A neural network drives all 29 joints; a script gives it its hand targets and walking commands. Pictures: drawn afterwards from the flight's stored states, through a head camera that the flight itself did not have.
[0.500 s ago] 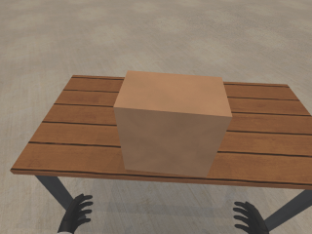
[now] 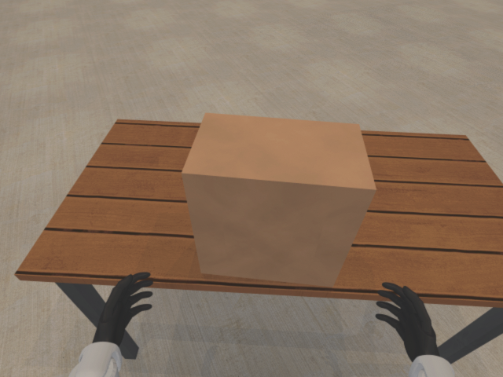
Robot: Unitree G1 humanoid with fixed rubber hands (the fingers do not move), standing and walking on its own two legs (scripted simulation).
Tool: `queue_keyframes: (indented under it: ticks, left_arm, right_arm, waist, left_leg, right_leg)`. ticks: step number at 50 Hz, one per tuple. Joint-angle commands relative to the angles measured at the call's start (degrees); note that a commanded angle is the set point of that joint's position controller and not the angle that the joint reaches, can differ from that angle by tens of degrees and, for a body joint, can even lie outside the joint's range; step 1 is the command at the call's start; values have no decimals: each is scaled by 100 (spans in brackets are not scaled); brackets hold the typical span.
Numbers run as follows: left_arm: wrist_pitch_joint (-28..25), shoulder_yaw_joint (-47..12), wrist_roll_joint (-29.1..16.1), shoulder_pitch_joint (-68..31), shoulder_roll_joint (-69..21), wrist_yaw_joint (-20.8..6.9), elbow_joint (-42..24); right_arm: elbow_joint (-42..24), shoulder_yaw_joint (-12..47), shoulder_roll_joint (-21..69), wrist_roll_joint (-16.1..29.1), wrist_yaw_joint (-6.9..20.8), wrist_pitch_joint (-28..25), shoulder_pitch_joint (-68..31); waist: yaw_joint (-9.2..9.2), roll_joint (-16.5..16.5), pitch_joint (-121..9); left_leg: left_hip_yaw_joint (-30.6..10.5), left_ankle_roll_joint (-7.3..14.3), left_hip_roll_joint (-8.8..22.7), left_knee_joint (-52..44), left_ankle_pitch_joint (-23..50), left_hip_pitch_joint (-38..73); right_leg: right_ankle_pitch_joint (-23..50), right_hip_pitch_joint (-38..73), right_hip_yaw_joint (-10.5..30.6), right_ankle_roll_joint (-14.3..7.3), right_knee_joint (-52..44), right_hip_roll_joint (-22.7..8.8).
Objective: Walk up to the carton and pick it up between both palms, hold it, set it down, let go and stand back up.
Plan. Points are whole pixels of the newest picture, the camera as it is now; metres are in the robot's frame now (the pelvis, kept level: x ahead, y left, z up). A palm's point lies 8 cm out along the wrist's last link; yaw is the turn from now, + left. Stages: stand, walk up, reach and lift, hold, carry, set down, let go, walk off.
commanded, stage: reach and lift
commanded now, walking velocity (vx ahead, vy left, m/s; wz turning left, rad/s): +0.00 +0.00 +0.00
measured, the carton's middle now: (273, 205) +0.43 -0.04 +0.04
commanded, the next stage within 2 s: none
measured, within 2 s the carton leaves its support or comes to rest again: neither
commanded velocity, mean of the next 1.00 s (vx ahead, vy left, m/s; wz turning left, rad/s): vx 0.00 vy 0.00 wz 0.00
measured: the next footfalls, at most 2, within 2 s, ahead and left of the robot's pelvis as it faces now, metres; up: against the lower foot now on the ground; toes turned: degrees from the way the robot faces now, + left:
none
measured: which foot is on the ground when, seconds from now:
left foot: down 0.00-1.00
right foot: down 0.00-1.00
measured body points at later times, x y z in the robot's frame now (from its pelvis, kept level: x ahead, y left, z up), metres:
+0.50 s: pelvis -0.01 -0.01 +0.00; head -0.01 -0.01 +0.45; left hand +0.30 +0.20 +0.04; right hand +0.27 -0.27 +0.03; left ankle -0.02 +0.12 -0.74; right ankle +0.01 -0.12 -0.74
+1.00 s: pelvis -0.01 -0.01 +0.00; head +0.02 -0.02 +0.45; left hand +0.37 +0.19 +0.11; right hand +0.33 -0.29 +0.10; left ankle -0.02 +0.12 -0.74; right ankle +0.01 -0.12 -0.74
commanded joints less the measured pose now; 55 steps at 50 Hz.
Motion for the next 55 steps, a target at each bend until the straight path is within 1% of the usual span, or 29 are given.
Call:
queue_keyframes:
  ticks: [1,3,4,5,6,8,11,12,13,14,16,17,21,23,25,30,31,33,34,37,39,42,45,46,48,49,51,53,55]
  left_arm:
    - [-402,278,-113,-1166,715,-42,-723]
    - [-373,288,-164,-1422,777,-40,-768]
    - [-335,296,-188,-1520,774,-31,-844]
    - [-278,284,-188,-1622,778,-13,-874]
    - [-202,314,-218,-1889,846,3,-925]
    - [-1,300,-262,-1907,796,-1,-848]
    - [309,431,-237,-2109,832,-37,-971]
    - [394,514,-213,-2175,881,-51,-1082]
    - [498,527,-223,-2256,892,-77,-1110]
    - [591,605,-201,-2209,913,-100,-1153]
    - [769,661,-219,-2527,968,-119,-1406]
    - [866,714,-177,-2437,969,-129,-1420]
    - [1288,801,-207,-2878,988,-188,-1570]
    - [1527,845,-267,-3136,1034,-199,-1638]
    - [1761,859,-316,-3273,1039,-199,-1813]
    - [2334,1134,-212,-3656,1200,-215,-2260]
    - [2446,1192,-188,-3688,1227,-223,-2292]
    - [2651,1305,-152,-3779,1267,-233,-2233]
    - [2740,1309,-179,-3945,1275,-237,-2260]
    - [2972,1323,-200,-4216,1305,-241,-2353]
    - [3089,1367,-205,-4473,1399,-251,-2355]
    - [3236,1452,-208,-4722,1489,-282,-2283]
    - [3394,1468,-214,-5134,1558,-271,-2353]
    - [3456,1505,-175,-5147,1564,-259,-2310]
    - [3572,1523,-171,-5353,1624,-272,-2209]
    - [3628,1531,-167,-5500,1664,-267,-2153]
    - [3746,1521,-144,-5796,1683,-262,-2071]
    - [3810,1493,-155,-5978,1733,-248,-2043]
    - [3863,1487,-137,-6284,1792,-213,-1970]
  right_arm:
    - [-956,-262,-1001,164,-33,-336,-1079]
    - [-981,-262,-1052,228,-56,-295,-1292]
    - [-1054,-258,-1104,244,-58,-265,-1399]
    - [-994,-284,-1139,275,-56,-209,-1455]
    - [-1039,-311,-1180,259,-57,-139,-1686]
    - [-1145,-275,-1162,290,-55,50,-1763]
    - [-1262,-306,-1287,328,-75,283,-1914]
    - [-1369,-273,-1269,355,-89,343,-2001]
    - [-1399,-290,-1288,374,-111,429,-2054]
    - [-1464,-275,-1307,375,-130,495,-2039]
    - [-1634,-366,-1395,393,-175,632,-2261]
    - [-1677,-372,-1385,391,-180,691,-2209]
    - [-1787,-426,-1418,394,-211,1070,-2540]
    - [-1932,-472,-1442,392,-230,1259,-2798]
    - [-2088,-546,-1520,389,-237,1421,-2934]
    - [-2293,-610,-1679,470,-245,1802,-3308]
    - [-2336,-604,-1712,472,-247,1868,-3386]
    - [-2305,-620,-1753,478,-250,2007,-3557]
    - [-2340,-659,-1804,501,-254,2070,-3709]
    - [-2357,-706,-1879,506,-249,2239,-3964]
    - [-2310,-705,-1933,540,-247,2341,-4157]
    - [-2278,-638,-1981,609,-254,2461,-4447]
    - [-2250,-709,-2120,665,-272,2551,-4823]
    - [-2196,-646,-2123,678,-271,2595,-4852]
    - [-2137,-667,-2192,692,-289,2664,-5085]
    - [-2037,-664,-2201,713,-288,2722,-5230]
    - [-1830,-665,-2250,750,-268,2813,-5474]
    - [-1845,-659,-2313,771,-260,2866,-5694]
    - [-1673,-665,-2398,801,-227,2904,-5981]
  waist:
    - [-11,-130,-878]
    - [-24,-104,-1000]
    - [9,-88,-1031]
    - [-23,-15,-1057]
    - [-31,-59,-1156]
    - [-28,-169,-1123]
    - [-30,-214,-1310]
    - [35,-203,-1414]
    - [-7,-246,-1470]
    - [3,-288,-1510]
    - [-46,-215,-1635]
    - [-20,-222,-1633]
    - [-59,-153,-1627]
    - [-65,-200,-1613]
    - [-111,-233,-1757]
    - [-51,-119,-2065]
    - [-48,-186,-2116]
    - [-34,-239,-2170]
    - [-81,-225,-2240]
    - [-94,-212,-2364]
    - [-128,-186,-2495]
    - [-154,-286,-2730]
    - [-207,-196,-2951]
    - [-175,-190,-2917]
    - [-236,-228,-3086]
    - [-213,-227,-3032]
    - [-259,-142,-3111]
    - [-262,-172,-3290]
    - [-248,-93,-3445]
  left_leg:
    - [-188,-181,-199,-367,1270,-338]
    - [-172,-169,-200,-385,1127,-360]
    - [-192,-162,-187,-419,1111,-381]
    - [-186,-181,-178,-434,1089,-357]
    - [-188,-169,-172,-438,1039,-382]
    - [-187,-123,-174,-499,973,-399]
    - [-171,-106,-190,-537,1145,-356]
    - [-160,-89,-204,-534,1211,-380]
    - [-145,-78,-212,-562,1210,-360]
    - [-151,-64,-223,-579,1312,-316]
    - [-140,-88,-224,-606,1321,-270]
    - [-138,-83,-227,-608,1405,-235]
    - [-131,-53,-226,-707,1157,-232]
    - [-112,-14,-211,-747,1006,-291]
    - [-118,-5,-192,-741,1117,-213]
    - [-115,-37,-183,-659,1534,5]
    - [-106,-19,-184,-654,1584,10]
    - [-106,-1,-193,-657,1560,-40]
    - [-106,2,-178,-654,1561,-41]
    - [-106,-8,-171,-631,1539,-82]
    - [-114,-11,-180,-580,1602,-95]
    - [-108,25,-190,-522,1675,-168]
    - [-117,-4,-193,-468,1753,-131]
    - [-119,-1,-206,-460,1743,-173]
    - [-119,15,-202,-429,1767,-212]
    - [-110,20,-203,-438,1700,-292]
    - [-124,8,-200,-428,1693,-279]
    - [-115,20,-194,-416,1600,-274]
    - [-116,-1,-190,-372,1709,-269]
  right_leg:
    - [1439,426,249,-120,-252,71]
    - [1297,423,262,-122,-238,70]
    - [1247,403,271,-135,-237,67]
    - [1174,329,247,-144,-244,77]
    - [1100,315,248,-155,-263,69]
    - [1077,289,250,-147,-294,62]
    - [1373,459,256,-110,-296,65]
    - [1489,583,281,-96,-285,54]
    - [1573,650,283,-77,-291,68]
    - [1711,721,287,-52,-305,68]
    - [1724,708,273,-46,-318,80]
    - [1789,732,278,-52,-345,88]
    - [1488,627,280,-61,-458,55]
    - [1272,540,266,-65,-473,51]
    - [1345,517,237,-52,-485,70]
    - [1736,524,179,-20,-452,99]
    - [1820,582,171,-8,-450,113]
    - [1855,596,167,16,-444,115]
    - [1882,605,160,22,-442,117]
    - [1833,561,142,26,-416,125]
    - [1972,565,141,41,-401,106]
    - [2286,746,132,95,-325,113]
    - [2384,674,98,118,-269,133]
    - [2379,696,103,112,-274,136]
    - [2470,751,101,127,-261,137]
    - [2420,706,100,128,-248,152]
    - [2398,657,69,121,-249,147]
    - [2291,625,63,136,-248,159]
    - [2343,593,24,114,-219,191]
